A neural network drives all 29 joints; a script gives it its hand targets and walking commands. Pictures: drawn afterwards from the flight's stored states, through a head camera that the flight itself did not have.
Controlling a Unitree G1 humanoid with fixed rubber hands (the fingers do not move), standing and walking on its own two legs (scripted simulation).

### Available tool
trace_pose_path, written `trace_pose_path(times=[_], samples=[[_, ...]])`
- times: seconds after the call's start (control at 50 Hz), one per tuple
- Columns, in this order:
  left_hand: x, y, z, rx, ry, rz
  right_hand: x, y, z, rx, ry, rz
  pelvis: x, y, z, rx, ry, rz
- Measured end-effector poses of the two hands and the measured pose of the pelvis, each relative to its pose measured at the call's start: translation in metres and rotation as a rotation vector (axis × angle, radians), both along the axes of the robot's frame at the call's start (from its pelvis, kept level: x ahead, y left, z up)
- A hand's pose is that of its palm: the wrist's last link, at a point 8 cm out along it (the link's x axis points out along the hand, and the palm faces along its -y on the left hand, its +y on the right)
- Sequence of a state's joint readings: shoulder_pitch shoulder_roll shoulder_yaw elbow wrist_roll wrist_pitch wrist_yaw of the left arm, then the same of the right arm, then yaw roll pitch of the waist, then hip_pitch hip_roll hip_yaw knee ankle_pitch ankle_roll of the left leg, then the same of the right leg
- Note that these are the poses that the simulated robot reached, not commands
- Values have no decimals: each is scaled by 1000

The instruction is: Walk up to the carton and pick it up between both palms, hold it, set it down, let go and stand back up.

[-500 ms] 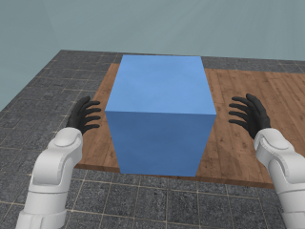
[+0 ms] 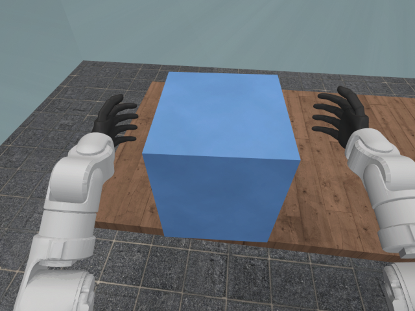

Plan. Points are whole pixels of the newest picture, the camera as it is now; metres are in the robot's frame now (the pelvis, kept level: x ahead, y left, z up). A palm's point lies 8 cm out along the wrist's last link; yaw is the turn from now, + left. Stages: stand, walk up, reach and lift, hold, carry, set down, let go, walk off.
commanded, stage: reach and lift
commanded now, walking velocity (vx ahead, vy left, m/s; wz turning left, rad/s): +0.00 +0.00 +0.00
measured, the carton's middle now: (218, 158) +0.43 +0.01 +0.07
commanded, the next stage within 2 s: none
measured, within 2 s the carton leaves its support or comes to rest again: neither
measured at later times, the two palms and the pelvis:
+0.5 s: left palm (107, 127) +0.41 +0.22 +0.17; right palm (341, 125) +0.43 -0.21 +0.17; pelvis +0.00 +0.00 +0.00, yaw +0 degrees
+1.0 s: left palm (134, 154) +0.41 +0.19 +0.10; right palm (318, 157) +0.43 -0.19 +0.09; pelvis +0.00 +0.00 +0.00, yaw +0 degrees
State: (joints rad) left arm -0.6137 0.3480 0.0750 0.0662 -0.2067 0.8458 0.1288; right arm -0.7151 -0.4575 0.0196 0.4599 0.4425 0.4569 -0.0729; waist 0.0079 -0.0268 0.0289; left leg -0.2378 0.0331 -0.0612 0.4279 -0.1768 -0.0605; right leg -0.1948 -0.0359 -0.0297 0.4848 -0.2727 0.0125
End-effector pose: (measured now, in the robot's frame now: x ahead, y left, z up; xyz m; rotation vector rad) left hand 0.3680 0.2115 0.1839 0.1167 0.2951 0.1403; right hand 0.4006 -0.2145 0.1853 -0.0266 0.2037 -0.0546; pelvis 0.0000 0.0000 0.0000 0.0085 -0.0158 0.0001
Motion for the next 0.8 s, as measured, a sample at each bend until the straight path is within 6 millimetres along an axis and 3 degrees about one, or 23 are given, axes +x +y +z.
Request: trace_pose_path(times=[0.24, 0.34, 0.58, 0.8], samples=[[29, 3, 16, -22, -5, 18, 22, -1, 22, 17, -1, -11, 2, 0, 0, -1, 45, 0], [36, 6, 13, -36, -1, 22, 27, -1, 20, 28, 20, -17, 3, 0, 0, -1, 49, 0], [42, 12, -23, -61, 23, 41, 27, 12, -29, 97, 69, -18, 0, 0, 0, -2, 72, -2], [45, -11, -63, -108, 32, 9, 24, 21, -80, 94, 88, -40, 1, 0, -1, -3, 99, -2]])
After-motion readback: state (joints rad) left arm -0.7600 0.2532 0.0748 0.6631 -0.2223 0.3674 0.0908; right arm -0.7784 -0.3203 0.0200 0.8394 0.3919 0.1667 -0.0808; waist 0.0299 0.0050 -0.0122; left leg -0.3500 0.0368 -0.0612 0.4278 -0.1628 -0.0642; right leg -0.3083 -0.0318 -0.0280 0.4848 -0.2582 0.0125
